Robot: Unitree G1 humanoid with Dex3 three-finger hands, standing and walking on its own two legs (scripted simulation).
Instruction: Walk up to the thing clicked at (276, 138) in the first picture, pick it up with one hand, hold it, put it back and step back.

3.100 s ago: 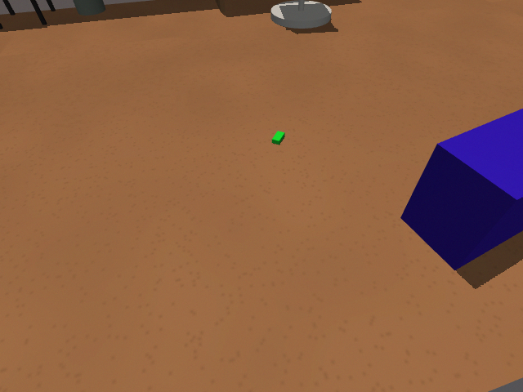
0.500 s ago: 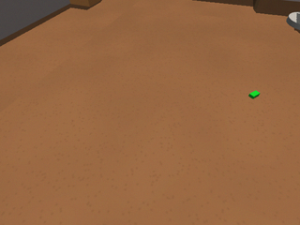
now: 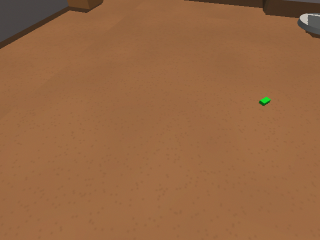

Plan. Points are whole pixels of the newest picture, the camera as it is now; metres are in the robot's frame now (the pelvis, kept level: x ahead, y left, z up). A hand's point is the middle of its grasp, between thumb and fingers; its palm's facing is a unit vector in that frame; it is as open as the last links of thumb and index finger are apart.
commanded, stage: stand
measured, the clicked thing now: (264, 101) +1.38 -0.92 -0.77
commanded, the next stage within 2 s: none
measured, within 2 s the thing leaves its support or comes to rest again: neither
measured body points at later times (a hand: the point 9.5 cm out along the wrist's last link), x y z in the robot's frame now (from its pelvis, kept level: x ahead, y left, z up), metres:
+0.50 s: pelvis +0.01 -0.01 +0.00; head +0.02 -0.01 +0.45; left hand +0.09 +0.29 -0.13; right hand +0.08 -0.31 -0.13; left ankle +0.03 +0.13 -0.75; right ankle +0.00 -0.13 -0.75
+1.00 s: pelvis +0.01 -0.02 +0.00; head +0.01 -0.02 +0.45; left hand +0.08 +0.29 -0.13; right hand +0.07 -0.32 -0.13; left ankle +0.03 +0.13 -0.75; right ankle +0.00 -0.13 -0.75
